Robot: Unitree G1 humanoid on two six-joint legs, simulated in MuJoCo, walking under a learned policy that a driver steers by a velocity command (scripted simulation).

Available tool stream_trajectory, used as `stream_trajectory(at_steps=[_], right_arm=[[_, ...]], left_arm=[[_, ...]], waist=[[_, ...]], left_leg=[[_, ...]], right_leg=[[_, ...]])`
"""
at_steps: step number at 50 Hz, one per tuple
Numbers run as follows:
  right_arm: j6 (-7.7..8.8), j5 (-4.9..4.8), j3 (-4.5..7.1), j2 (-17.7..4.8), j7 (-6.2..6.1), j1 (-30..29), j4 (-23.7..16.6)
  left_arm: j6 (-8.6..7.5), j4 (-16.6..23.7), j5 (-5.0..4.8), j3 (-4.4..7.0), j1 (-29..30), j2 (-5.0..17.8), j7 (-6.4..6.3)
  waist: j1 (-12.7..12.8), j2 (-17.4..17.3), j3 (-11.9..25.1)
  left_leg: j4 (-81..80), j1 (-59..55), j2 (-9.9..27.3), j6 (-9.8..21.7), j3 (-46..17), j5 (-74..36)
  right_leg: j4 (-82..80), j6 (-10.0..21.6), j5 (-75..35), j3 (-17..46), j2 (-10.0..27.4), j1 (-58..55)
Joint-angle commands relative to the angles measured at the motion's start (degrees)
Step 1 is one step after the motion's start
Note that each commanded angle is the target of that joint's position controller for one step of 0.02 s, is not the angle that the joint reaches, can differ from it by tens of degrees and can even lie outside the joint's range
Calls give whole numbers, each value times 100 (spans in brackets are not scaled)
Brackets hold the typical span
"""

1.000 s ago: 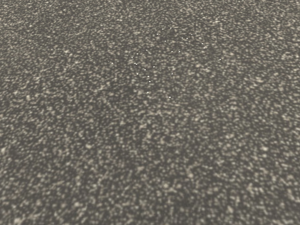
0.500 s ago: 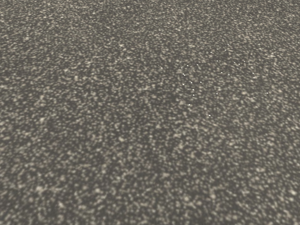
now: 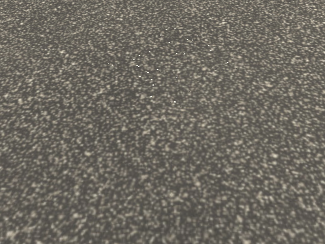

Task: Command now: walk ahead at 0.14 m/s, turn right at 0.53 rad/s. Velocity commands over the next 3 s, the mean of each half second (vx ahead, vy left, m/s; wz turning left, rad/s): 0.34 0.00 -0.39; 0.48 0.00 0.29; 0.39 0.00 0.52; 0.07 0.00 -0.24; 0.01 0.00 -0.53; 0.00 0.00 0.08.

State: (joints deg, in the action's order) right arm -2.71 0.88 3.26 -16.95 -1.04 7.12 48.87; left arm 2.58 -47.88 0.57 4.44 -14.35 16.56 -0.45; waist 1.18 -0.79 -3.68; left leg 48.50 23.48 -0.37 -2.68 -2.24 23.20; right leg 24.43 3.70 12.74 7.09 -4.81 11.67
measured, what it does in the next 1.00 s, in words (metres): walks ahead: left foot, then right foot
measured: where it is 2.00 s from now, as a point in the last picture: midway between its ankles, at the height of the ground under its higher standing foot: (178, 176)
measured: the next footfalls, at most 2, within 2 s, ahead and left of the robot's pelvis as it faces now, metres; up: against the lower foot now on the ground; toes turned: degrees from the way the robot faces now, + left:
left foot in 0.14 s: +0.06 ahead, +0.12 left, +0.00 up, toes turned -9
right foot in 0.60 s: +0.30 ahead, -0.15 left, +0.00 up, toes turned -13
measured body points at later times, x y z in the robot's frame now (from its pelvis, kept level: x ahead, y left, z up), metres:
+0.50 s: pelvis +0.13 +0.00 +0.00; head +0.16 +0.01 +0.45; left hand +0.35 +0.20 -0.12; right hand +0.02 -0.24 -0.13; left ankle +0.02 +0.13 -0.74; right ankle +0.22 -0.15 -0.71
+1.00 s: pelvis +0.38 -0.08 -0.01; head +0.41 -0.08 +0.44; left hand +0.35 +0.17 -0.15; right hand +0.52 -0.32 -0.13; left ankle +0.54 +0.04 -0.69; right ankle +0.26 -0.14 -0.74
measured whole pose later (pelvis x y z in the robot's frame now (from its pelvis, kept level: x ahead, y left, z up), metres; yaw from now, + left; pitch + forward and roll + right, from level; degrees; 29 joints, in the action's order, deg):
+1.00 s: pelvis +0.38 -0.08 -0.01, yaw +1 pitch +0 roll -1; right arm 0.6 1.8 2.6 -13.6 3.7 6.6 49.0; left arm -5.7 -56.3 1.1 1.5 -23.1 11.7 -0.9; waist 1.6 -1.8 -3.0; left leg 44.5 37.7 4.3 3.8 3.9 0.7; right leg 12.2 2.9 17.8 -14.4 -2.8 -4.7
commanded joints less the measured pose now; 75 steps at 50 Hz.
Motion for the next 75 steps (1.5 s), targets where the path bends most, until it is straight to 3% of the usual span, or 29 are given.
stream_trajectory(at_steps=[1, 4, 6, 7, 8, 9, 11, 13, 19, 25, 27, 29, 30, 31, 32, 34, 37, 43, 50, 55, 56, 57, 58, 59, 61, 63, 65, 68, 75], right_arm=[[152, 29, 49, -452, 50, -502, -528], [286, -29, 22, -452, 38, -128, -506], [393, -37, 35, -442, -67, 925, -212], [451, 39, 144, -989, -160, 1457, -116], [460, 150, 256, -1628, -162, 1359, -202], [454, 184, 233, -1401, -141, 958, -244], [531, 66, 60, -696, -62, 469, -359], [657, 62, 10, -532, -24, 711, -262], [816, 29, 35, -495, 115, 1655, 233], [806, 36, 11, -548, 114, 2093, 587], [775, 10, 30, -650, 105, 2120, 672], [742, -43, 30, -693, 111, 1903, 680], [753, -94, -25, -549, 129, 1823, 548], [751, -215, -213, 260, 181, 2157, 274], [701, -132, -10, -393, 102, 2139, 414], [690, -103, 3, -233, 143, 1704, 384], [495, 65, 17, 16, 252, 1824, 524], [347, 73, 38, 143, 404, 761, 107], [402, 99, -124, 244, 519, -663, -513], [399, 127, 37, -138, 409, 415, -314], [447, 161, 142, -314, 358, 1152, -87], [452, 219, 322, -795, 259, 1847, 65], [373, 122, 472, -1372, 218, 1434, -121], [309, -17, 467, -1313, 202, 1576, -140], [358, -51, 323, -720, 130, 1052, -75], [479, -69, 223, -468, 89, 671, -148], [604, -96, 214, -551, 123, 749, -137], [596, -74, 258, -747, 133, 998, -118], [432, -24, 147, -491, 15, 1478, -69]], left_arm=[[7, 220, 67, 264, -261, 1007, 34], [-31, 318, 74, 303, 115, 1053, 103], [-74, 478, 31, 279, 684, 882, 98], [-145, 583, -4, 167, 649, 404, 80], [-206, 721, -3, 76, 595, 181, 57], [-232, 722, 103, 129, 617, 593, 77], [-280, 402, 110, 162, 268, 650, 226], [-295, 242, 196, 128, 131, 544, 342], [-322, 436, 172, 12, 1035, 344, 401], [-410, 751, 161, -220, 2006, 45, 448], [-452, 712, 142, -202, 1756, 140, 379], [-556, 227, 143, -92, 271, 353, 244], [-636, -32, 257, 24, -734, 721, 145], [-649, -88, 355, 161, -1314, 1328, 57], [-601, -105, 173, 155, -1191, 1254, 68], [-637, 16, 105, -39, -96, 483, 100], [-775, -106, 89, -154, 59, 91, 60], [-926, -378, 45, -164, -484, 67, 5], [-884, -632, 46, -158, -951, 288, -103], [-670, -633, 106, -58, -864, 695, -193], [-619, -579, 98, -41, -812, 742, -164], [-625, -425, 95, -66, -800, 614, -120], [-681, 15, 12, -136, -891, 54, 6], [-776, 222, 59, -82, -179, 510, 34], [-896, 252, -13, -127, -72, 401, 39], [-695, 200, 166, -137, -235, 333, 23], [-492, 232, 214, -145, -339, 235, 28], [-389, 427, 176, -169, -12, 169, 25], [-391, 701, 77, -267, 855, 188, 20]], waist=[[246, 966, 295], [-36, 896, 198], [-733, 490, 175], [-840, -728, 304], [-670, -1338, 296], [-329, -708, -107], [-35, -452, -356], [-102, -656, -193], [-418, -544, -272], [-584, -745, -312], [-378, -750, -232], [382, -436, 524], [761, -113, 1193], [644, 1323, 2080], [624, 948, 2102], [156, 502, 559], [-173, 645, 170], [-203, 535, -144], [49, 408, -342], [-530, 669, 513], [-857, 519, 912], [-1136, -37, 1368], [-573, -1450, 1750], [-879, -379, 1704], [-362, 344, 432], [17, 383, 224], [144, 296, 313], [68, 32, 440], [-447, -382, 582]], left_leg=[[-504, 325, -98, 21, 55, 174], [-1337, -651, -259, 220, 50, 175], [-2781, -2499, -230, 386, 58, -534], [-3616, -3245, 1021, 554, -1395, 829], [-4390, -2988, 2306, 994, -3651, 2350], [-4399, -2238, 2394, 1228, -3623, 2586], [-4338, -1937, 1650, 1065, -2352, 1557], [-4287, -2045, 1251, 997, -1440, 316], [-4186, -2643, 1291, 1227, -709, -1381], [-3868, -2421, 1309, 1251, -140, -3121], [-3499, -2352, 1433, 1243, -244, -4240], [-1898, -2129, 1159, 1038, 41, -5558], [-547, -1091, 877, 916, 192, -4273], [1470, 764, 67, 670, 539, -274], [2283, 1020, -109, 793, -174, 455], [2105, 1089, 446, 879, -214, -431], [1785, 654, 600, 767, -118, -836], [1379, 1672, 649, 591, 119, -1749], [-914, 1273, 352, 755, 903, -2316], [-1328, -278, -446, 1399, 1215, -1006], [-1772, -1294, -571, 1580, 1063, -1031], [-2105, -2558, 266, 1895, -138, -460], [-2712, -4157, 1880, 2851, -3508, -637], [-3242, -4052, 1946, 2919, -3826, -860], [-3448, -2513, 1635, 2416, -2468, -1873], [-3475, -1630, 1093, 2112, -1618, -3283], [-3295, -1346, 884, 2048, -1165, -5015], [-3040, -1306, 568, 1778, -817, -6030], [-2740, -2170, 523, 1196, -754, -5955]], right_leg=[[-1027, 1086, 1609, 1959, 1348, -333], [-951, 951, 1963, 2230, 1215, 389], [-230, 461, 2240, 1792, 607, 1681], [1372, 95, 2529, 876, -65, 2535], [2640, -16, 2155, 238, -634, 3267], [3219, 37, 1520, 352, 39, 3188], [3346, -70, 697, 261, 270, 2866], [3581, -174, 198, 99, 277, 2716], [2852, -354, -332, -90, 352, 3301], [1180, -201, -266, -1212, 530, 2220], [887, 18, -69, -1301, 354, 1504], [223, 263, -340, -1276, 93, -329], [71, 447, 42, -490, 864, -1889], [-358, 851, 1163, 2105, 2793, -3479], [-932, 984, 1249, 3099, 3023, -2814], [-1231, 698, 687, 1334, 2457, -1266], [-1540, 364, -439, 44, 1914, -475], [-1698, 365, -1727, -1060, 1809, -655], [-1511, 261, -3204, -1871, 1862, -1256], [869, 226, -6194, -2174, 2026, -1869], [2085, 177, -5433, -2197, 1972, -1419], [3864, 21, -3369, -2243, 1724, -246], [6094, -376, 1727, -1742, 313, 2417], [6300, -318, 1430, -578, 418, 3141], [5216, -273, 618, -499, 993, 2948], [4579, -427, 592, -485, 1137, 2206], [4210, -594, 635, -599, 1070, 1911], [3540, -719, 133, -772, 924, 1986], [1871, -520, -906, -884, 723, 2050]])
Over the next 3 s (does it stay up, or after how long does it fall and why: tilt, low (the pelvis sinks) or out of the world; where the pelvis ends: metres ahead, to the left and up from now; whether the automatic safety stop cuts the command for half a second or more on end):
stays up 0.69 -0.04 -0.01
